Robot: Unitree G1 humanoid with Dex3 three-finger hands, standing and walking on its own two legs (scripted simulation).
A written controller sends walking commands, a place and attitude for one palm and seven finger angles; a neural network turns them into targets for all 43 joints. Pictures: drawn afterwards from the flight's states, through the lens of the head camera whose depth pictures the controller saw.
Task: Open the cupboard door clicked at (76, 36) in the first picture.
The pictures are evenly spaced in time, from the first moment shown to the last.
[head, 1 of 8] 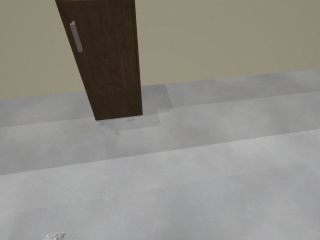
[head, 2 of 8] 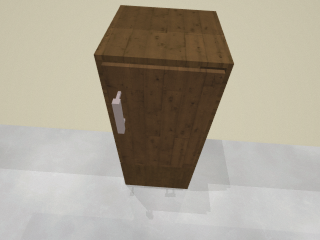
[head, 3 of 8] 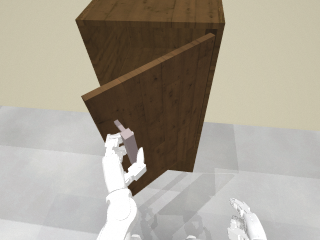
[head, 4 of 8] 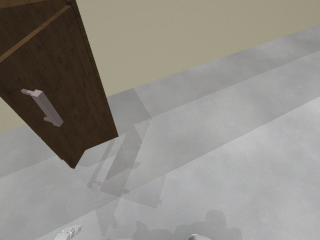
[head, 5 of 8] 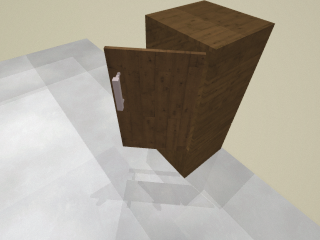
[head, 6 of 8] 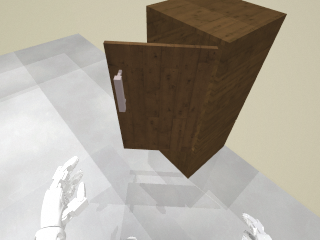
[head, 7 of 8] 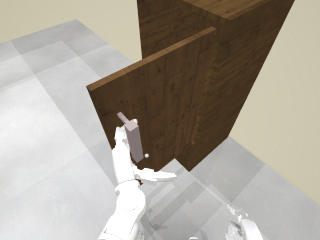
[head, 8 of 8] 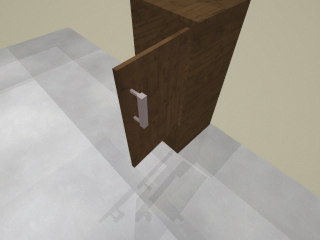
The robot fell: no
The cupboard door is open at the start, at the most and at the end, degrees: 0 96 95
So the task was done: yes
